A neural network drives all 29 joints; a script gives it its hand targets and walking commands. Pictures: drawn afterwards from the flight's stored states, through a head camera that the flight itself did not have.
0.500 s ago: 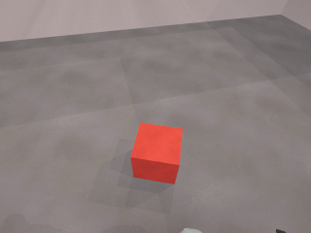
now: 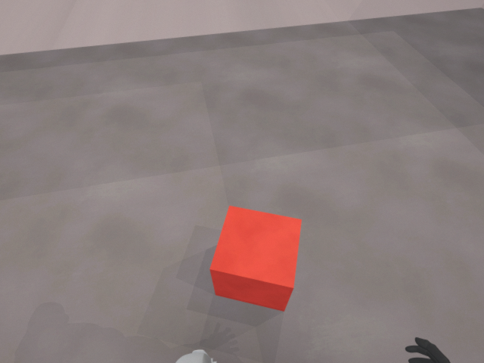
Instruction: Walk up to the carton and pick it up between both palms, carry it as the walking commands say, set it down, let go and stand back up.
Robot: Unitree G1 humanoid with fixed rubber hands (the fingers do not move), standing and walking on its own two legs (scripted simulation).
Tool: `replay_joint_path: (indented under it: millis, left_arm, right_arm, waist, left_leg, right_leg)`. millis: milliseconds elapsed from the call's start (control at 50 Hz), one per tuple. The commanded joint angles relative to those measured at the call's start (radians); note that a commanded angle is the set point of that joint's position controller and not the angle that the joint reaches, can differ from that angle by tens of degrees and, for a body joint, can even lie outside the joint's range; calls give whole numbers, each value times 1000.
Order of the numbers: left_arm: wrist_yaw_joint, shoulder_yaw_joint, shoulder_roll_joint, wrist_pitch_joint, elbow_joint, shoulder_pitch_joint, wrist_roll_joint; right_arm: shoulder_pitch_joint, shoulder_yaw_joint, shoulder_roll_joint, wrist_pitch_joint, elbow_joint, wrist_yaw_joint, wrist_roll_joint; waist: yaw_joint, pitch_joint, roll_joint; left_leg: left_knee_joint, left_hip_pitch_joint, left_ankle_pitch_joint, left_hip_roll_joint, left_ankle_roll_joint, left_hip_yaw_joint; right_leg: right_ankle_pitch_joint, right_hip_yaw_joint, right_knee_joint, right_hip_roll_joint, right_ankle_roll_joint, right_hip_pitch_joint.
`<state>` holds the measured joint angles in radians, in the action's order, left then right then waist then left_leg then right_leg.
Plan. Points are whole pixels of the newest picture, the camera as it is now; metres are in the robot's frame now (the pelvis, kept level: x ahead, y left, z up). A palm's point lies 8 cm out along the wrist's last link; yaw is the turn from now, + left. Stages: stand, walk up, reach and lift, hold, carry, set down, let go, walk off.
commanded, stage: walk up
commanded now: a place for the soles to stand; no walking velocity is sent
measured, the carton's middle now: (256, 258) +0.56 -0.03 -0.61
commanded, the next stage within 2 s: none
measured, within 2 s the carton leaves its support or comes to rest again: neither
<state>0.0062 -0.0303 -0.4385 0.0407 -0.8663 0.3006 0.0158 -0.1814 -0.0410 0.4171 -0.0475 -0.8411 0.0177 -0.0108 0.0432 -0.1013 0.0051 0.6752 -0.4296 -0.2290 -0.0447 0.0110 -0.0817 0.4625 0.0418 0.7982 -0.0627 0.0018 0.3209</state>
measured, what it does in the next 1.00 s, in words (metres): shifts its weight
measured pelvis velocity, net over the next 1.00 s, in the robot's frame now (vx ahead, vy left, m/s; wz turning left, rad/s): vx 0.05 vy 0.02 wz -0.12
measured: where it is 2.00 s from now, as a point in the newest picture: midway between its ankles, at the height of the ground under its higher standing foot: outside the picture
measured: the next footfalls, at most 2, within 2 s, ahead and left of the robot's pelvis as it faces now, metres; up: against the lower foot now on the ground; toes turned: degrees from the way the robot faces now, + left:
left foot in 1.12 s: +0.18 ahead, +0.19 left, +0.00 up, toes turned -16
right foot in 1.36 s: +0.15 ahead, -0.04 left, +0.00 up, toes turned -9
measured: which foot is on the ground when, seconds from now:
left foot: down 0.00-0.90, up 0.92-1.00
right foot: down 0.00-1.00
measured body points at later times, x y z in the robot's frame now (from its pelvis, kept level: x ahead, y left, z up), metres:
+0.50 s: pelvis +0.03 +0.01 +0.03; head +0.05 +0.01 +0.48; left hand +0.16 +0.32 -0.09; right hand +0.14 -0.31 -0.09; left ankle +0.08 +0.12 -0.71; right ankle +0.00 -0.13 -0.71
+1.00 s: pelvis +0.05 +0.02 +0.03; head +0.07 +0.01 +0.47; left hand +0.12 +0.35 -0.09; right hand +0.13 -0.32 -0.09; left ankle +0.07 +0.15 -0.68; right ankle +0.00 -0.13 -0.71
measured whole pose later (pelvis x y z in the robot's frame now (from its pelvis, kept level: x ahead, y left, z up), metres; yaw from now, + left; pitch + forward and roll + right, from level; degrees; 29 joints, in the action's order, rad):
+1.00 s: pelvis +0.05 +0.02 +0.03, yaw -7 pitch -1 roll -1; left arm 0.06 -0.06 -0.39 0.06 -1.03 0.26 -0.02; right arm -0.11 -0.08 0.44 0.06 -0.94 0.09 -0.06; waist 0.01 -0.05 -0.04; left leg 0.83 -0.39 -0.37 -0.05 -0.01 -0.01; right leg 0.30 -0.06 0.44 -0.02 -0.04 0.14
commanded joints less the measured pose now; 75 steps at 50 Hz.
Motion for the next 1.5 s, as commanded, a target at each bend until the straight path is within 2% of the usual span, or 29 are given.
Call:
replay_joint_path:
  millis: [0,20,80,140,180,280,640,820,840,860,880,900,940,1000,1060,1080,1100,1120,1140,1180,1220,1260,1300,1320,1340,1360,1380,1440,1480]
  left_arm:
    - [23,-31,-147,8,-14,87,4]
    - [25,-26,-162,15,-48,113,0]
    - [20,-42,-271,27,-48,-79,-30]
    - [16,-10,-194,27,-74,-127,-20]
    - [16,-11,-164,28,-120,-100,-12]
    - [18,-4,-162,26,-160,-163,-7]
    - [2,-10,-150,-2,-214,-291,-22]
    - [4,-14,-146,0,-212,-259,-21]
    - [36,-70,-255,14,-200,-58,-24]
    - [54,-78,-288,16,-205,25,-35]
    - [62,-101,-329,20,-201,48,-42]
    - [73,-112,-345,29,-155,26,-46]
    - [81,-115,-318,45,-85,-83,-33]
    - [69,-109,-293,54,-48,-4,-48]
    - [55,-90,-266,27,6,-79,-50]
    - [53,-65,-188,21,20,-55,-44]
    - [54,-43,-91,23,52,-43,-36]
    - [70,-63,-173,4,31,-49,-40]
    - [69,-59,-212,1,9,3,-17]
    - [49,-61,-202,4,-4,38,-8]
    - [34,-60,-171,9,-38,74,-22]
    - [25,-57,-161,5,-43,69,-25]
    - [21,-66,-167,-6,-36,42,-38]
    - [19,-72,-201,-8,-20,5,-47]
    - [14,-84,-257,-9,7,-40,-51]
    - [8,-86,-301,-8,33,-100,-42]
    - [5,-72,-282,-6,38,-135,-44]
    - [2,-57,-193,-21,29,-181,-22]
    - [-3,-42,-162,-36,31,-175,-7]
  right_arm:
    - [23,-58,266,0,38,-19,13]
    - [102,-49,248,12,38,-18,18]
    - [81,-27,167,30,-16,-12,26]
    - [128,-37,193,23,-61,-1,11]
    - [139,-19,180,15,-83,-2,19]
    - [179,-11,172,15,-142,-10,24]
    - [193,-3,164,22,-236,-5,7]
    - [178,2,150,20,-231,-9,8]
    - [177,-67,261,50,-118,25,-47]
    - [204,-68,219,68,-79,38,-49]
    - [225,-67,194,82,-38,55,-51]
    - [245,-70,177,96,3,68,-54]
    - [164,-82,188,100,14,80,-48]
    - [174,-87,167,84,56,88,-47]
    - [37,-99,149,70,27,69,-27]
    - [-63,-120,211,61,-13,45,-36]
    - [-136,-138,334,54,-5,28,-50]
    - [-81,-132,340,51,30,19,-27]
    - [-23,-130,319,54,48,13,-19]
    - [46,-110,262,55,78,0,-20]
    - [20,-101,252,51,70,-4,-24]
    - [45,-85,245,49,67,-1,-13]
    - [55,-74,231,55,82,-1,7]
    - [36,-70,198,55,79,-6,10]
    - [6,-57,169,53,83,-10,22]
    - [33,-52,156,59,74,-19,30]
    - [23,-63,176,57,50,-25,29]
    - [-31,-56,174,29,-7,-29,23]
    - [-19,-60,258,10,0,-34,8]
  waist:
    - [-11,222,-157]
    - [22,182,-145]
    - [-60,96,36]
    - [-56,120,-53]
    - [-32,174,-5]
    - [-37,168,-32]
    - [-52,123,4]
    - [-46,114,-20]
    - [-23,125,-92]
    - [10,84,-37]
    - [35,37,118]
    - [36,-12,126]
    - [-37,-30,104]
    - [-14,48,116]
    - [-97,91,138]
    - [-140,140,-57]
    - [-161,168,-381]
    - [-130,166,-185]
    - [-95,123,-139]
    - [-38,66,-161]
    - [-54,119,-242]
    - [-31,127,-163]
    - [-16,145,-84]
    - [-20,154,-14]
    - [-47,123,137]
    - [-41,100,155]
    - [-57,102,153]
    - [-70,133,125]
    - [-36,159,21]
  left_leg:
    - [-199,200,249,-309,228,316]
    - [-166,103,181,-223,165,220]
    - [-70,153,-62,-57,24,70]
    - [-176,237,-37,-126,53,142]
    - [-175,227,129,-152,70,134]
    - [-205,284,222,-134,49,86]
    - [-402,332,23,-126,10,65]
    - [-379,339,79,-119,2,57]
    - [-212,299,-255,-60,12,-26]
    - [-120,175,-340,-54,16,0]
    - [67,-23,-280,-25,-7,18]
    - [213,-188,-230,-49,-12,127]
    - [262,-248,-142,-98,-26,206]
    - [132,-91,-249,-62,-27,118]
    - [-158,254,-108,25,-12,-2]
    - [-258,412,5,3,20,52]
    - [-357,532,167,-316,113,459]
    - [-354,385,38,-387,223,485]
    - [-324,251,98,-388,260,421]
    - [-291,140,-37,-274,204,254]
    - [-228,223,161,-261,194,216]
    - [-159,150,316,-272,192,187]
    - [-93,94,229,-259,138,173]
    - [-58,37,128,-221,85,149]
    - [49,-9,-36,-123,29,73]
    - [127,41,-242,-12,21,9]
    - [158,125,-318,-8,14,37]
    - [-78,225,76,-37,32,60]
    - [-168,230,306,-204,105,225]
  right_leg:
    - [29,-38,-39,-6,27,1]
    - [-138,-23,-174,-4,31,-79]
    - [-190,-257,-352,-155,95,88]
    - [-212,-115,-293,-50,48,81]
    - [-330,-82,-282,-35,29,-47]
    - [-457,-105,-336,-55,26,-88]
    - [-317,-97,-498,-59,19,-113]
    - [-362,-106,-512,-62,11,-116]
    - [-117,-141,-481,-61,62,-127]
    - [45,-240,-516,-113,107,-127]
    - [188,-406,-589,-188,156,-207]
    - [254,-559,-637,-283,226,-208]
    - [2,-472,-558,-292,225,-251]
    - [-483,-295,-411,-218,210,-225]
    - [-564,-141,-204,-89,140,-27]
    - [-474,-75,38,-8,73,58]
    - [32,-49,279,134,-1,336]
    - [158,-108,355,70,12,281]
    - [124,-109,436,40,24,226]
    - [92,-84,244,-8,23,148]
    - [57,-25,95,7,10,109]
    - [-66,7,-79,42,4,-31]
    - [-206,3,-214,71,15,-141]
    - [-237,-105,-245,7,49,-169]
    - [-321,-324,-358,-143,113,-140]
    - [-310,-424,-424,-251,206,-22]
    - [-378,-424,-380,-259,257,30]
    - [-611,-191,-216,-117,133,-7]
    - [-525,-93,-71,7,45,-12]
